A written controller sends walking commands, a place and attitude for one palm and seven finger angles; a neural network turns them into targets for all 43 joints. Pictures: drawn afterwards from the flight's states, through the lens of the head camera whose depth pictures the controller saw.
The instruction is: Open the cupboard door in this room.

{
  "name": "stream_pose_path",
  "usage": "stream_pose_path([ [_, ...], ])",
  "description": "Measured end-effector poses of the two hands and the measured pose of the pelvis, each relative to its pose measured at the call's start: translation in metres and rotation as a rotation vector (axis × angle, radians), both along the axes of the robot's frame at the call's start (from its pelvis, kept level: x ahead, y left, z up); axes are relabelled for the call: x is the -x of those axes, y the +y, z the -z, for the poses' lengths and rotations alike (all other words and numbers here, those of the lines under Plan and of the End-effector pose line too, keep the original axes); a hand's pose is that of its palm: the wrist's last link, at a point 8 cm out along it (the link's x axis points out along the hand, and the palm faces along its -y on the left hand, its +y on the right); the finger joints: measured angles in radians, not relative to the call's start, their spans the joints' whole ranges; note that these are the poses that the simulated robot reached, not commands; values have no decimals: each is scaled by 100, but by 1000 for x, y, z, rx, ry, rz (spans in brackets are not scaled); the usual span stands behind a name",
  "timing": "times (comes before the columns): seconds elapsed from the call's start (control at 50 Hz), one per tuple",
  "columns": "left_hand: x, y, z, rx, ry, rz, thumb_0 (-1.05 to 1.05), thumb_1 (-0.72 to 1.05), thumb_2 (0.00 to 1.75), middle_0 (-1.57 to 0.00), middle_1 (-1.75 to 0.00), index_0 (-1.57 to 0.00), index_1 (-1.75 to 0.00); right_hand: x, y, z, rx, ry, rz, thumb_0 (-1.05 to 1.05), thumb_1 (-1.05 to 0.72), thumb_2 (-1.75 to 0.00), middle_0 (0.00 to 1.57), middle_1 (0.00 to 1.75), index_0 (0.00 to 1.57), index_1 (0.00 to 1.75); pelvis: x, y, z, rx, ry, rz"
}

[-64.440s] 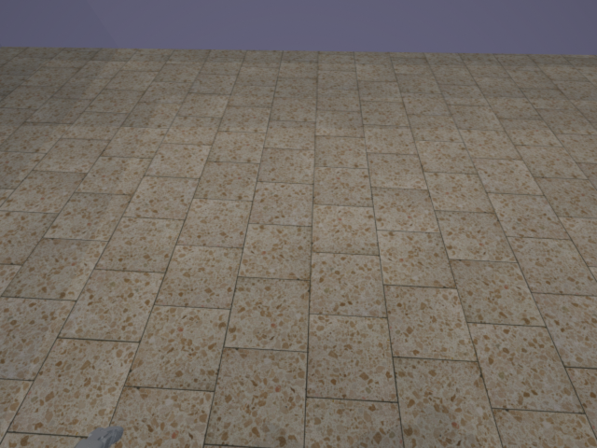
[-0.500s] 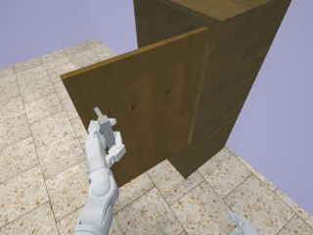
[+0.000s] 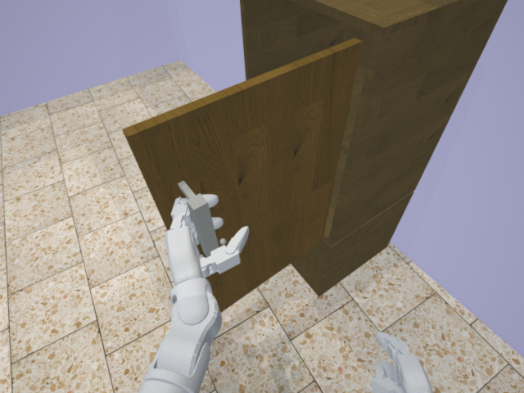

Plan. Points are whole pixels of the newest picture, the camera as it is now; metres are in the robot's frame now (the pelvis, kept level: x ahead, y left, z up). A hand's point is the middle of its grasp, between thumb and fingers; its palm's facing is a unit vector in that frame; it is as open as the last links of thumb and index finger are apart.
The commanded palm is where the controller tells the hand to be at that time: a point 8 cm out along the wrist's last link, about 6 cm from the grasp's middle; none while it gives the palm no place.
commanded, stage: open thumb and fingers to let go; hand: left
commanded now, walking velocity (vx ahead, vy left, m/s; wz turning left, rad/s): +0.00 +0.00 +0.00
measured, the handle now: (198, 221) +0.35 +0.12 +0.08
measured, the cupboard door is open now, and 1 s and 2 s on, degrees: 92 95 94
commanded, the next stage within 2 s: slide the hand sideways off the handle in 0.48 s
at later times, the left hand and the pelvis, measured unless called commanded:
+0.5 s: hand (222, 241) +0.32 +0.08 +0.08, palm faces +0.31 -0.95 -0.01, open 14.3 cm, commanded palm +0.29 +0.12 +0.07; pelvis -0.01 +0.02 +0.00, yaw -1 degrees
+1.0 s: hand (221, 262) +0.29 +0.08 +0.07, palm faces -0.16 -0.99 +0.01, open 15.9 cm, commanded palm +0.26 +0.14 +0.07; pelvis -0.02 +0.03 +0.00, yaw -2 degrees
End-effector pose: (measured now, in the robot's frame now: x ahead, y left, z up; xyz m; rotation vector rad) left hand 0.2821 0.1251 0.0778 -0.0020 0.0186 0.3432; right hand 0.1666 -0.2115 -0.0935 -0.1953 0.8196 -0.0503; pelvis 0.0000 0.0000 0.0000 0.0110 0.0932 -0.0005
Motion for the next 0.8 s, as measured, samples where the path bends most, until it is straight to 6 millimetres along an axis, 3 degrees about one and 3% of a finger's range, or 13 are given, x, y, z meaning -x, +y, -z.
stream_pose_path([
  [0.16,-2,0,0,9,-6,13,1,-22,42,-32,-122,-31,-123,15,3,2,6,22,14,1,-90,-90,21,30,20,30,4,8,1,5,-1,7],
  [0.28,-3,-1,1,-4,-10,10,0,-41,34,-28,-108,-29,-109,27,4,5,16,45,27,1,-90,-90,21,30,20,30,7,14,2,7,0,11],
  [0.62,-1,5,2,-23,-15,43,-1,-50,30,-44,-67,-42,-69,29,22,6,10,36,4,1,-90,-90,21,30,20,30,17,25,5,15,-1,7],
  [0.72,5,16,3,-128,-46,329,-1,-49,30,-35,-52,-28,-54,34,24,4,9,13,1,1,-90,-90,21,30,20,30,20,27,6,14,-10,2],
  [0.8,6,19,3,-93,-26,522,-1,-50,30,-26,-42,-19,-43,39,24,2,7,-16,17,1,-90,-90,21,30,20,30,23,32,5,21,-29,-3],
])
